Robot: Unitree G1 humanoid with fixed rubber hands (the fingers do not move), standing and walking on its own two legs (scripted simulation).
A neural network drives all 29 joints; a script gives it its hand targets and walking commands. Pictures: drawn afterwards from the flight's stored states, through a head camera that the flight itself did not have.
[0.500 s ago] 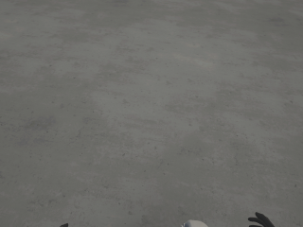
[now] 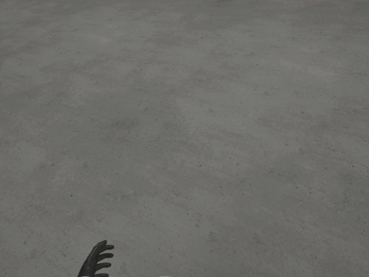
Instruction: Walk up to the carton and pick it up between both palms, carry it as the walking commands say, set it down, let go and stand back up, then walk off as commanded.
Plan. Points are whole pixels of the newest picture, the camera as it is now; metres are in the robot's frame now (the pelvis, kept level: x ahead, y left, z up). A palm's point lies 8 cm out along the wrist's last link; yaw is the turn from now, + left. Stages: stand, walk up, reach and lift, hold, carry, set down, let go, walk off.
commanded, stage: walk off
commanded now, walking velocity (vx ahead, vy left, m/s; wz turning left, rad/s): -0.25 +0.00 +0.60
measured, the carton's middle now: out of the picture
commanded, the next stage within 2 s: stand in 1.14 s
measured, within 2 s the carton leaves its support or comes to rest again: neither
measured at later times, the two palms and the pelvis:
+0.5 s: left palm out of the picture -0.15 +0.32 -0.13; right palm out of the picture +0.04 -0.21 -0.09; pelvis -0.16 +0.03 +0.00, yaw +17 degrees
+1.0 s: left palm out of the picture -0.32 +0.23 -0.08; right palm out of the picture -0.08 -0.26 -0.14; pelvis -0.29 -0.07 +0.00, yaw +36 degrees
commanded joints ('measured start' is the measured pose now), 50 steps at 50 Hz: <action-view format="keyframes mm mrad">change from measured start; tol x32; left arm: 1 117 192 59 -4 7 -6 1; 50 114 218 68 22 17 -2 -9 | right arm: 1 -65 -42 0 -94 12 -12 1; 50 -67 -36 6 -86 17 -15 0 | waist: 1 88 -274 -118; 8 -5 -209 -163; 10 -50 344 -77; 50 88 -302 -134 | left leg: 1 -84 17 70 -193 -106 -3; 8 295 62 122 -782 196 90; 11 168 514 -361 -890 639 336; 33 27 91 -319 -918 169 67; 36 -99 -39 -74 -53 -106 44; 40 -84 -54 -36 279 87 49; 50 7 28 111 -340 -119 19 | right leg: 1 264 -220 147 -78 443 -135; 7 134 -249 90 -12 498 -94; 11 -323 -10 111 562 -425 102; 18 -310 59 152 762 -107 104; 32 169 173 136 -99 -136 41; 35 -7 -401 514 -356 -201 -158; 50 241 -227 124 -52 501 -136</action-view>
